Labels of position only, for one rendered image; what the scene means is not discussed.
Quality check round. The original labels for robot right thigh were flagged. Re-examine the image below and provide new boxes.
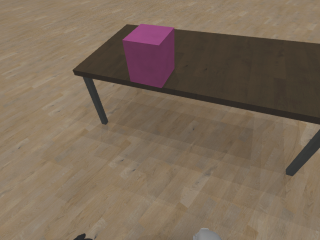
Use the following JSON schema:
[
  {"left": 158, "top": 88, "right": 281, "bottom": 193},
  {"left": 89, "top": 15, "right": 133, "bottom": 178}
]
[{"left": 193, "top": 230, "right": 222, "bottom": 240}]

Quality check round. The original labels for carton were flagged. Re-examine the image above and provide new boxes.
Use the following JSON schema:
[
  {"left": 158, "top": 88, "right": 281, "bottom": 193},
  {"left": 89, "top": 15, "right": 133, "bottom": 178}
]
[{"left": 122, "top": 24, "right": 175, "bottom": 88}]

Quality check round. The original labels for table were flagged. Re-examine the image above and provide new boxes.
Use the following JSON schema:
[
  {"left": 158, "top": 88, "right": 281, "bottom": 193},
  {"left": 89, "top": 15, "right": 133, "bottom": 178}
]
[{"left": 73, "top": 24, "right": 320, "bottom": 176}]

